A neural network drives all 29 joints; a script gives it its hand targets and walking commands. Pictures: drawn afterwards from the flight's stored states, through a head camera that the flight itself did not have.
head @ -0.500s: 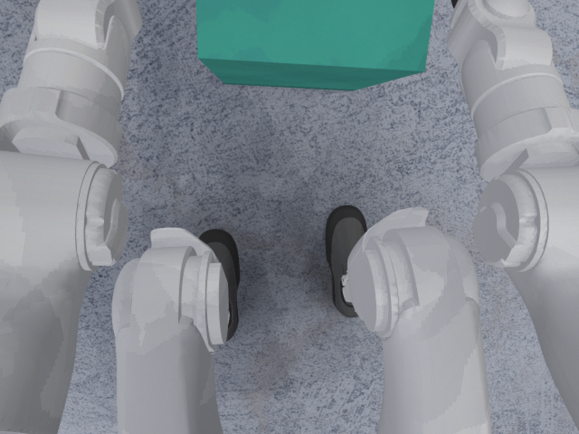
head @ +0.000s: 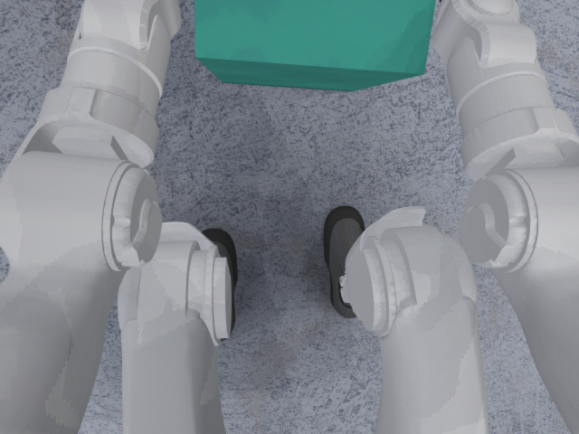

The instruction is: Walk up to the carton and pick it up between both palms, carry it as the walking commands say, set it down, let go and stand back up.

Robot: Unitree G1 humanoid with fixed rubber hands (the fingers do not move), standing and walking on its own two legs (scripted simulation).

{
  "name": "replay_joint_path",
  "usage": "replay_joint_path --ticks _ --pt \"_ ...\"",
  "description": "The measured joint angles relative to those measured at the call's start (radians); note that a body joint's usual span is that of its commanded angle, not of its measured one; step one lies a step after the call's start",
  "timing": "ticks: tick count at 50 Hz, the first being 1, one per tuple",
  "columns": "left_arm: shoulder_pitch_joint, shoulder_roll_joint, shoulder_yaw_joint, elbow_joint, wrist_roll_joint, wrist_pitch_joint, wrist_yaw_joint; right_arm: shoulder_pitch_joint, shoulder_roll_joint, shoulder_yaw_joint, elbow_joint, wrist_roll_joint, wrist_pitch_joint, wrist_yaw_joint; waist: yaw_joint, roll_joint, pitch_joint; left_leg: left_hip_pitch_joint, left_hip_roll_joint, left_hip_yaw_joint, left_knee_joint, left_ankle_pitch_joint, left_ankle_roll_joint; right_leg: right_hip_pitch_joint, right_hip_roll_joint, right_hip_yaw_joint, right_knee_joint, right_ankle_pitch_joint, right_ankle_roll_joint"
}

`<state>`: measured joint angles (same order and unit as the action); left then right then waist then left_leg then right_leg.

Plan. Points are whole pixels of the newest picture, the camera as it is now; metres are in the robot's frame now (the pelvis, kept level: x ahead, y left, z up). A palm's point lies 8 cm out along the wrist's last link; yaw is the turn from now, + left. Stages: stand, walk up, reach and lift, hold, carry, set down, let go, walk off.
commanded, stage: reach and lift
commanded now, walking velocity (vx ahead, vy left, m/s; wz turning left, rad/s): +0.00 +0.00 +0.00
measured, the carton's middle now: out of the picture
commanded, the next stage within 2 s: none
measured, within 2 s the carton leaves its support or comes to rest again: leaves its support in 0.64 s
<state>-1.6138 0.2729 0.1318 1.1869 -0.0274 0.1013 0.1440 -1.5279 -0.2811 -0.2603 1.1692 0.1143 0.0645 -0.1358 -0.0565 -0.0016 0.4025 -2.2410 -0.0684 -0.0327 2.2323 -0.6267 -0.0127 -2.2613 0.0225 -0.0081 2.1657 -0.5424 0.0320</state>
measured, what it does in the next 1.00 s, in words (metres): stands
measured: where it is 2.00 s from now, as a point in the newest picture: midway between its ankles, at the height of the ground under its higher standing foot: (283, 290)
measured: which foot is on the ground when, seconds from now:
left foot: down 0.00-1.00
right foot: down 0.00-1.00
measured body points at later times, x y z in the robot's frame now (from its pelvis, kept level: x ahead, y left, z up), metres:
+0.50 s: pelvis +0.01 +0.00 -0.01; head +0.38 +0.01 +0.24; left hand +0.58 +0.11 -0.18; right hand +0.56 -0.18 -0.18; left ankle +0.10 +0.11 -0.34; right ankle +0.12 -0.12 -0.34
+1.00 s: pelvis +0.00 +0.00 +0.02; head +0.35 +0.02 +0.30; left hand +0.59 +0.11 -0.10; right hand +0.56 -0.18 -0.10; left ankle +0.10 +0.12 -0.34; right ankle +0.12 -0.13 -0.34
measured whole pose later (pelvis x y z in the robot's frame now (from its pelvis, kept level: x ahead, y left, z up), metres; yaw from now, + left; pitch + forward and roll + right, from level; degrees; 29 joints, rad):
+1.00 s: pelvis +0.00 +0.00 +0.02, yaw +1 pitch +42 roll -3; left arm -1.48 0.14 0.36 0.93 0.16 0.29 0.13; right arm -1.38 -0.17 -0.47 0.85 -0.10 0.34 -0.07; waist -0.07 0.03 0.17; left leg -2.28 -0.13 -0.06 2.14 -0.59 -0.03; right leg -2.28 0.06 0.02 2.09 -0.54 0.07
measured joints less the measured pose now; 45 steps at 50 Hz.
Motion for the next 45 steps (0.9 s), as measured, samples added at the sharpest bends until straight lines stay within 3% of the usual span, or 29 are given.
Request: replay_joint_path --ticks 5,10,24,30,37,45 --pt "0.034 -0.036 0.097 -0.062 0.086 0.054 -0.027 0.037 0.019 -0.077 -0.075 -0.069 0.067 0.034 0.0 0.01 -0.009 -0.003 -0.007 0.002 0.032 -0.017 0.003 -0.001 0.0 0.002 0.032 -0.02 0.003" --pt "0.087 -0.064 0.145 -0.137 0.113 0.078 -0.046 0.071 0.031 -0.104 -0.126 -0.103 0.106 0.076 -0.004 0.005 -0.027 -0.007 -0.009 0.009 0.048 -0.033 0.005 -0.008 0.002 0.01 0.054 -0.037 0.005" --pt "0.14 -0.103 0.176 -0.222 0.129 0.095 -0.027 0.1 0.041 -0.105 -0.177 -0.105 0.14 0.066 -0.004 0.012 -0.053 -0.016 -0.014 0.01 0.041 -0.042 0.013 -0.01 0.009 0.016 0.044 -0.051 0.017" --pt "0.167 -0.104 0.13 -0.244 0.097 0.115 0.024 0.123 0.05 -0.073 -0.196 -0.079 0.158 0.035 -0.005 0.016 -0.078 -0.021 -0.021 0.015 0.034 -0.039 0.013 -0.016 0.012 0.025 0.041 -0.053 0.022" --pt "0.194 -0.09 0.091 -0.271 0.046 0.137 0.025 0.159 0.066 -0.063 -0.241 -0.071 0.18 0.023 0.001 0.032 -0.132 -0.03 -0.041 0.006 0.01 -0.014 -0.001 -0.018 0.027 0.035 0.022 -0.039 0.035" --pt "0.119 -0.105 0.174 -0.217 0.133 0.167 -0.001 0.129 0.086 -0.157 -0.266 -0.166 0.241 0.043 -0.005 0.04 -0.19 -0.037 -0.062 -0.017 -0.047 0.03 -0.015 -0.015 0.031 0.029 -0.038 -0.004 0.036"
